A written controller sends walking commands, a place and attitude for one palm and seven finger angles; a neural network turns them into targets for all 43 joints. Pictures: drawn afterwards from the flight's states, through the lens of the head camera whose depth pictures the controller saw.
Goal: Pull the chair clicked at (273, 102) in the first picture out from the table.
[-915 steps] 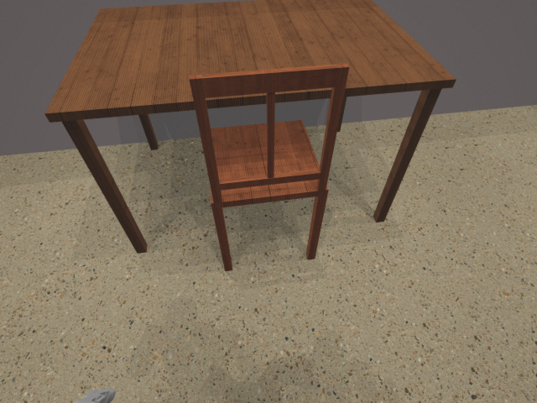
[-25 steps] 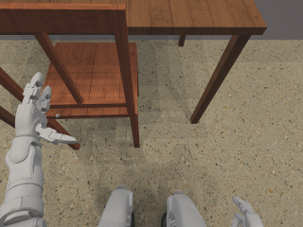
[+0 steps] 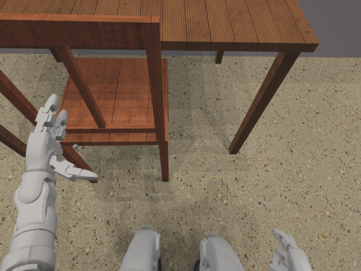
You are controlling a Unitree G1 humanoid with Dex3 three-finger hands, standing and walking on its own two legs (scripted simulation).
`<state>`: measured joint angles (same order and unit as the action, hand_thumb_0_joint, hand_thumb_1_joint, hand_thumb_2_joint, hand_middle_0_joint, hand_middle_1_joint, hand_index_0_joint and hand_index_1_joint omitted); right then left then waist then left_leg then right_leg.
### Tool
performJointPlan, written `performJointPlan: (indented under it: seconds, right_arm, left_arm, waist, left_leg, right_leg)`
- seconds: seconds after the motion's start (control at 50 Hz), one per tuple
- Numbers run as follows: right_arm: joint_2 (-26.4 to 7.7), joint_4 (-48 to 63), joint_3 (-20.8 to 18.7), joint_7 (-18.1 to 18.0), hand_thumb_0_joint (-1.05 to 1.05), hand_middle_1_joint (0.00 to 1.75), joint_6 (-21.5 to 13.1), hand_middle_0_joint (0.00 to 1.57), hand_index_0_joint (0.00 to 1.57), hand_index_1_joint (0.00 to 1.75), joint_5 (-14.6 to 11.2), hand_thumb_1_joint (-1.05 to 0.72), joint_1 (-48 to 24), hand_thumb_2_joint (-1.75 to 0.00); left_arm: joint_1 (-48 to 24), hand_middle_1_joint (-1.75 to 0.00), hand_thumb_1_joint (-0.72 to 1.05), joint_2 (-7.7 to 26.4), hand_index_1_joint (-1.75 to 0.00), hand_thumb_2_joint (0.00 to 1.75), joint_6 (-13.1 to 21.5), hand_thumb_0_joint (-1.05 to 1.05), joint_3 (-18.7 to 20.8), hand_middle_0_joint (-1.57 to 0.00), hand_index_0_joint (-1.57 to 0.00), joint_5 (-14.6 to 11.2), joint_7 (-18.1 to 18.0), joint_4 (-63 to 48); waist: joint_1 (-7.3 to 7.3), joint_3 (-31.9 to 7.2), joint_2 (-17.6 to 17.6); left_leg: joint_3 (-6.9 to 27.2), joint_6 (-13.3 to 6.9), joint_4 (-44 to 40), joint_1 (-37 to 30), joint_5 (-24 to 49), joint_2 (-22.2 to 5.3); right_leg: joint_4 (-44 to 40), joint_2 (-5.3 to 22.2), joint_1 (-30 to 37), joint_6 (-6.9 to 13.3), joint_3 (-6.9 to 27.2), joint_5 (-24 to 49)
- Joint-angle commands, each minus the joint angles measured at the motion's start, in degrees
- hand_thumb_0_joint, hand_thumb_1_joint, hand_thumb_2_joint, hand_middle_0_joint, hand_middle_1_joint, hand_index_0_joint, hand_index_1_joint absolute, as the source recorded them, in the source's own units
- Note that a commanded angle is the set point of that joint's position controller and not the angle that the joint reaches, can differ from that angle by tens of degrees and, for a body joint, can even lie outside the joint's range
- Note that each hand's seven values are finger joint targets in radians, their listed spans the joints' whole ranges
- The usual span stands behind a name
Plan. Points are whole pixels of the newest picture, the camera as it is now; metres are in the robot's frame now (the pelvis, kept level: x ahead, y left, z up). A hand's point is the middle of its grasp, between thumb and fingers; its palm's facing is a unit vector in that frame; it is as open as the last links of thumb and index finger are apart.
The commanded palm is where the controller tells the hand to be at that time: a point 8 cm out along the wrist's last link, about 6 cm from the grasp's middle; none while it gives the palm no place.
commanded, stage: push the fingers through the gap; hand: left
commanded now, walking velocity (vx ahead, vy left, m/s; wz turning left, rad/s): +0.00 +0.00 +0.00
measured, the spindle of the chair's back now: (86, 94) +0.50 +0.26 +0.03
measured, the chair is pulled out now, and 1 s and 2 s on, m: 0.00 0.00 0.00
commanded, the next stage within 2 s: hook a spindle and tug to test in 1.60 s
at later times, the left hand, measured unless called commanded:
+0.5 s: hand (79, 127) +0.41 +0.25 +0.03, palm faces +0.14 -0.99 -0.04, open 16.9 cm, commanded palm +0.38 +0.29 +0.03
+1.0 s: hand (82, 109) +0.45 +0.25 +0.04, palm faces +0.13 -0.99 -0.04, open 16.9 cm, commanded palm +0.43 +0.29 +0.03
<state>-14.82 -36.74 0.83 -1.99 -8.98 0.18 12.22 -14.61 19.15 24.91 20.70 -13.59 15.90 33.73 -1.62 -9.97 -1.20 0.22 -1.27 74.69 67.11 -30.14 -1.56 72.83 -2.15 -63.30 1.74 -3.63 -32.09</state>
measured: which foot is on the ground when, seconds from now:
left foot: down 0.00-1.00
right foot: down 0.00-1.00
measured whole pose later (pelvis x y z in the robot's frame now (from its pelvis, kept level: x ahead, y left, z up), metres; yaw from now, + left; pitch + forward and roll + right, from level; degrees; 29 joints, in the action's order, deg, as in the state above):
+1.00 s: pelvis +0.00 +0.00 -0.01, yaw -1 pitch +26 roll -3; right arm -16.0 -39.3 1.4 -1.3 -7.1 0.9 15.7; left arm -37.2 28.0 24.4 27.3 -9.0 16.8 55.2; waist -5.6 -9.9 -1.8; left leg 0.4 -1.4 77.6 73.4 -30.5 -2.4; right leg 75.1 -3.0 -69.5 1.7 -3.8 -31.9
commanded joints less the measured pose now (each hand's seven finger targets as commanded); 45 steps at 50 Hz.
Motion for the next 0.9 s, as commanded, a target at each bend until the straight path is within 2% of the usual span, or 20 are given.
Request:
performJointPlan:
  seconds: [0.0, 0.02, 0.04, 0.08, 0.1, 0.18, 0.22, 0.34, 0.4, 0.44, 0.48, 0.56, 0.58, 0.6, 0.64, 0.66, 0.7, 0.78, 0.82, 0.88]
  right_arm:
    - [-9.5, 5.4, -3.7, -0.9, 0.00, 0.30, -2.6, 0.20, 0.20, 0.30, -0.8, -0.90, 2.4, -0.90]
    - [-9.5, 5.3, -3.6, -1.0, 0.00, 0.30, -2.8, 0.20, 0.20, 0.30, -0.8, -0.90, 2.3, -0.90]
    - [-9.8, 4.8, -3.7, -1.3, 0.00, 0.30, -2.9, 0.20, 0.20, 0.30, -0.8, -0.90, 2.5, -0.90]
    - [-10.0, 4.3, -3.6, -1.6, 0.00, 0.30, -3.4, 0.20, 0.20, 0.30, -0.6, -0.90, 2.9, -0.90]
    - [-9.8, 4.0, -3.6, -1.6, 0.00, 0.30, -3.6, 0.20, 0.20, 0.30, -0.6, -0.90, 2.9, -0.90]
    - [-10.5, 3.3, -3.8, -1.6, 0.00, 0.30, -3.9, 0.20, 0.20, 0.30, -0.1, -0.90, 4.0, -0.90]
    - [-10.2, 3.6, -3.7, -1.4, 0.00, 0.30, -3.5, 0.20, 0.20, 0.30, -0.1, -0.90, 4.1, -0.90]
    - [-10.0, 3.8, -3.3, -1.1, 0.00, 0.30, -2.1, 0.20, 0.20, 0.30, -0.5, -0.90, 5.0, -0.90]
    - [-10.1, 3.5, -3.5, -1.0, 0.00, 0.30, -2.0, 0.20, 0.20, 0.30, -0.4, -0.90, 5.8, -0.90]
    - [-10.0, 3.5, -3.6, -0.7, 0.00, 0.30, -2.0, 0.20, 0.20, 0.30, -0.4, -0.90, 6.0, -0.90]
    - [-10.2, 3.1, -3.7, -0.5, 0.00, 0.30, -2.2, 0.20, 0.20, 0.30, -0.3, -0.90, 6.4, -0.90]
    - [-10.7, 1.8, -3.6, -0.9, 0.00, 0.30, -1.9, 0.20, 0.20, 0.30, -0.5, -0.90, 7.1, -0.90]
    - [-11.0, 1.6, -3.7, -1.0, 0.00, 0.30, -2.0, 0.20, 0.20, 0.30, -0.4, -0.90, 7.5, -0.90]
    - [-10.7, 1.7, -3.6, -1.0, 0.00, 0.30, -2.0, 0.20, 0.20, 0.30, -0.4, -0.90, 7.6, -0.90]
    - [-11.1, 1.3, -3.7, -1.0, 0.00, 0.30, -1.9, 0.20, 0.20, 0.30, -0.3, -0.90, 8.0, -0.90]
    - [-11.3, 1.3, -3.8, -1.0, 0.00, 0.30, -1.9, 0.20, 0.20, 0.30, -0.1, -0.90, 8.3, -0.90]
    - [-11.3, 1.3, -3.7, -0.8, 0.00, 0.30, -1.6, 0.20, 0.20, 0.30, 0.0, -0.90, 8.6, -0.90]
    - [-11.6, 0.9, -3.7, -0.4, 0.00, 0.30, -1.2, 0.20, 0.20, 0.30, 0.3, -0.90, 9.5, -0.90]
    - [-11.8, 1.0, -3.7, -0.2, 0.00, 0.30, -0.7, 0.20, 0.20, 0.30, 0.4, -0.90, 9.7, -0.90]
    - [-11.7, 1.2, -3.5, 0.0, 0.00, 0.30, -0.1, 0.20, 0.20, 0.30, 0.5, -0.90, 10.2, -0.90]
  left_arm:
    - [-15.1, -0.08, -0.50, 11.4, -0.08, 0.30, 3.6, 0.00, 2.0, -0.06, -0.06, -1.1, 1.2, -10.6]
    - [-16.6, -0.08, -0.50, 10.6, -0.08, 0.30, 3.5, 0.00, 1.0, -0.06, -0.06, -1.2, 1.5, -10.4]
    - [-19.1, -0.08, -0.50, 12.7, -0.08, 0.30, 3.8, 0.00, 2.4, -0.06, -0.06, -1.1, 1.5, -10.1]
    - [-23.5, -0.08, -0.50, 13.2, -0.08, 0.30, 4.4, 0.00, 1.7, -0.06, -0.06, -0.6, 1.5, -10.4]
    - [-25.0, -0.08, -0.50, 12.0, -0.08, 0.30, 4.6, 0.00, 0.4, -0.06, -0.06, -0.2, 1.4, -9.7]
    - [-25.5, -0.08, -0.50, 16.1, -0.08, 0.30, 4.7, 0.00, 3.8, -0.06, -0.06, 0.2, 0.8, -8.0]
    - [-23.7, -0.08, -0.50, 16.1, -0.08, 0.30, 3.9, 0.00, 4.3, -0.06, -0.06, 0.3, 0.7, -6.2]
    - [-24.7, -0.08, -0.50, 18.8, -0.08, 0.30, 1.2, 0.00, 7.1, -0.06, -0.06, 0.4, 0.7, 0.0]
    - [-27.6, -0.08, -0.50, 20.5, -0.08, 0.30, 2.1, 0.00, 8.3, -0.06, -0.06, 0.6, 0.9, -0.6]
    - [-28.1, -0.08, -0.50, 20.0, -0.08, 0.30, 3.1, 0.00, 7.6, -0.06, -0.06, 0.7, 1.5, -1.2]
    - [-30.2, -0.08, -0.50, 18.0, -0.08, 0.30, 3.8, 0.00, 5.2, -0.06, -0.06, 0.9, 1.9, -1.6]
    - [-33.1, -0.08, -0.50, 20.1, -0.08, 0.30, 3.3, 0.00, 6.1, -0.06, -0.06, 1.3, 2.5, 4.6]
    - [-35.1, -0.08, -0.50, 20.9, -0.08, 0.30, 3.5, 0.00, 6.7, -0.06, -0.06, 1.4, 2.5, 3.9]
    - [-35.9, -0.08, -0.50, 19.4, -0.08, 0.30, 3.2, 0.00, 5.2, -0.06, -0.06, 1.6, 2.7, 4.3]
    - [-38.3, -0.08, -0.50, 20.8, -0.08, 0.30, 3.4, 0.00, 6.0, -0.06, -0.06, 1.7, 2.5, 4.7]
    - [-38.4, -0.08, -0.50, 22.5, -0.08, 0.30, 3.6, 0.00, 7.3, -0.06, -0.06, 2.0, 2.2, 4.0]
    - [-39.3, -0.08, -0.50, 21.9, -0.08, 0.30, 3.9, 0.00, 6.5, -0.06, -0.06, 2.5, 1.6, 4.6]
    - [-41.5, -0.08, -0.50, 22.7, -0.08, 0.30, 4.0, 0.00, 6.8, -0.06, -0.06, 3.3, 0.5, 6.4]
    - [-39.5, -0.08, -0.50, 25.1, -0.08, 0.30, 3.6, 0.00, 9.3, -0.06, -0.06, 3.6, 0.1, 8.2]
    - [-40.0, -0.08, -0.50, 25.4, -0.08, 0.30, 3.3, 0.00, 9.6, -0.06, -0.06, 3.8, 0.3, 9.3]
  waist:
    - [-1.09, -19.7, -2.6]
    - [-1.40, -19.6, -3.3]
    - [-1.71, -19.4, -3.0]
    - [-2.23, -20.1, -4.4]
    - [-2.40, -20.3, -4.8]
    - [-1.17, -25.6, -5.8]
    - [-0.46, -26.4, -5.3]
    - [-0.86, -24.0, -1.0]
    - [-1.12, -25.3, -1.1]
    - [-1.04, -25.7, -2.8]
    - [-2.12, -26.0, -5.1]
    - [-3.05, -22.3, -2.3]
    - [-2.90, -23.7, -3.2]
    - [-3.01, -24.3, -4.2]
    - [-3.24, -24.7, -4.9]
    - [-2.53, -27.0, -5.9]
    - [-2.79, -27.2, -7.0]
    - [-3.49, -27.5, -7.6]
    - [-2.75, -28.5, -5.5]
    - [-3.11, -28.4, -5.0]
  left_leg:
    - [3.7, 0.6, -9.4, -17.9, 11.8, 0.8]
    - [3.6, 0.5, -9.2, -17.7, 10.7, 1.0]
    - [3.9, 0.5, -9.1, -17.7, 10.3, 0.8]
    - [4.4, 0.6, -8.8, -18.6, 10.1, 0.7]
    - [4.5, 0.6, -8.8, -19.4, 9.9, 0.7]
    - [4.7, 0.8, -8.1, -21.4, 13.6, 0.8]
    - [4.4, 0.9, -8.0, -20.9, 14.7, 0.9]
    - [2.7, 0.0, -6.9, -13.3, 13.4, 1.1]
    - [2.4, -0.2, -6.2, -13.4, 15.2, 1.0]
    - [2.4, 0.0, -6.1, -14.5, 15.9, 0.9]
    - [2.7, 0.0, -6.0, -16.8, 16.1, 0.9]
    - [2.9, -0.3, -5.9, -12.6, 11.4, 0.8]
    - [3.2, -0.3, -5.9, -13.7, 12.0, 0.8]
    - [3.3, -0.2, -6.0, -14.8, 12.4, 0.8]
    - [3.6, -0.1, -6.1, -16.0, 12.6, 0.7]
    - [3.8, 0.0, -6.0, -17.2, 14.2, 0.7]
    - [4.3, 0.2, -6.1, -18.9, 15.5, 0.6]
    - [5.1, 0.4, -6.3, -20.6, 16.5, 0.3]
    - [4.7, 0.4, -5.9, -18.9, 16.6, 0.4]
    - [4.2, 0.1, -5.5, -17.9, 18.3, 0.5]
  right_leg:
    - [-9.7, -0.6, 7.3, -0.2, 2.7, 12.1]
    - [-10.1, -0.5, 6.9, -0.2, 3.1, 11.1]
    - [-9.9, -0.5, 6.1, -0.2, 3.0, 10.5]
    - [-9.4, -0.5, 4.3, 0.0, 2.9, 9.5]
    - [-9.6, -0.4, 3.6, 0.0, 3.0, 9.0]
    - [-8.5, -0.4, 4.8, 0.2, 2.9, 11.5]
    - [-8.4, -0.3, 6.3, 0.1, 2.9, 12.9]
    - [-9.0, -0.2, 10.4, -0.5, 4.3, 14.5]
    - [-8.7, -0.3, 11.5, -0.6, 4.8, 16.8]
    - [-8.6, -0.5, 11.0, -0.4, 4.8, 17.2]
    - [-8.5, -0.7, 8.5, -0.4, 4.5, 16.6]
    - [-9.3, -0.5, 7.1, -0.5, 4.9, 11.9]
    - [-8.7, -0.5, 6.5, -0.3, 4.4, 12.2]
    - [-8.8, -0.4, 5.9, -0.4, 4.4, 12.4]
    - [-8.7, -0.5, 4.8, -0.4, 3.9, 12.2]
    - [-8.3, -0.5, 5.4, -0.2, 3.9, 13.3]
    - [-7.8, -0.6, 3.8, -0.1, 3.3, 13.7]
    - [-7.3, -0.8, 1.7, 0.0, 2.6, 13.6]
    - [-7.4, -0.7, 4.0, -0.2, 2.7, 14.3]
    - [-7.2, -0.8, 5.4, -0.3, 3.0, 16.5]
